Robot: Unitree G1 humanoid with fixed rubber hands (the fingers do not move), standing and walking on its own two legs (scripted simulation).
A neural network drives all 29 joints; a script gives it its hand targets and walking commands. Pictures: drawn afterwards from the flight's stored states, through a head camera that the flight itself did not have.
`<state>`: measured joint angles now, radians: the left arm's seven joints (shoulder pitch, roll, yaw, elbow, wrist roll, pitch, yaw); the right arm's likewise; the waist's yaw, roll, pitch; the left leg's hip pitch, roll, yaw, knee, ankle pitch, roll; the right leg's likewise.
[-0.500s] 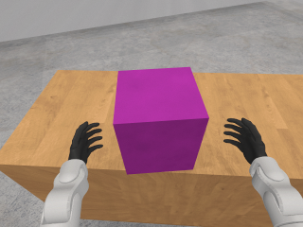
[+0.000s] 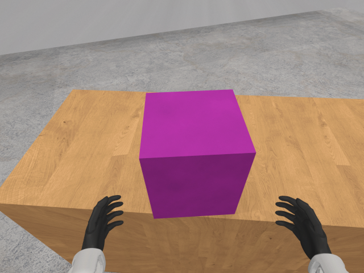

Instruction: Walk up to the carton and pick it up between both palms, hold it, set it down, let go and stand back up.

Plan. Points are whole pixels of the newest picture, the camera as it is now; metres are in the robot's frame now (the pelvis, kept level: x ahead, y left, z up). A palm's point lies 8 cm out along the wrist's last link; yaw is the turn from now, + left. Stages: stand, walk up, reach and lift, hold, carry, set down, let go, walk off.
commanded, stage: set down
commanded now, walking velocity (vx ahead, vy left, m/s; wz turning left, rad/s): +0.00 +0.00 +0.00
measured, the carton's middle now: (192, 156) +0.39 +0.03 +0.04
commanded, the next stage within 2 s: let go in 1.04 s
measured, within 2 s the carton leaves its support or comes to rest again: neither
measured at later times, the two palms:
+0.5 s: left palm (93, 257) +0.17 +0.23 -0.03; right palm (302, 262) +0.19 -0.20 -0.03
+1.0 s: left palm (96, 271) +0.16 +0.23 -0.08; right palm out of the picture +0.17 -0.21 -0.08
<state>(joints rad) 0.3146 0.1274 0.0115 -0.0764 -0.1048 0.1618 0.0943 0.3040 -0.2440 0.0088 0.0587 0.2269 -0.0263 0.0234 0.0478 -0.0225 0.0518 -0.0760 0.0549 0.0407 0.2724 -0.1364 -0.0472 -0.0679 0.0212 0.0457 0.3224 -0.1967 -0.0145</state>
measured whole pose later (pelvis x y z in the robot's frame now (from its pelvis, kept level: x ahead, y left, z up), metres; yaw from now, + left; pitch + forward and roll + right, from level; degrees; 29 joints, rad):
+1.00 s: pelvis +0.01 +0.01 +0.00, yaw +1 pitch -5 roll +0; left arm 0.23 0.17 0.00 0.46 0.00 0.11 0.01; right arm 0.20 -0.20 0.00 0.66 0.03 -0.19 0.02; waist 0.02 -0.02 0.09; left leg -0.07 0.04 0.03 0.37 -0.21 -0.03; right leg -0.04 0.01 0.03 0.37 -0.25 0.00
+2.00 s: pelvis +0.00 +0.00 -0.02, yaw +7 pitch +0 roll -1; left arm 0.32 0.21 0.05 0.88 0.03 0.00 0.02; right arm 0.36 -0.16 -0.05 0.92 -0.04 -0.01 0.01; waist 0.01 -0.02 -0.01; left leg -0.31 0.02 -0.08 0.58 -0.27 -0.04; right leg -0.21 0.00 -0.08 0.53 -0.32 -0.01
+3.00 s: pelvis -0.03 -0.01 -0.01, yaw +10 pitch -1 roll -1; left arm 0.34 0.13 0.04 1.14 0.02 0.01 0.04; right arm 0.35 -0.07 -0.01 1.11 -0.03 0.02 -0.04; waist 0.00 -0.01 0.00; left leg -0.32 0.03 -0.15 0.51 -0.17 -0.07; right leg -0.21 0.01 -0.12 0.49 -0.26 -0.03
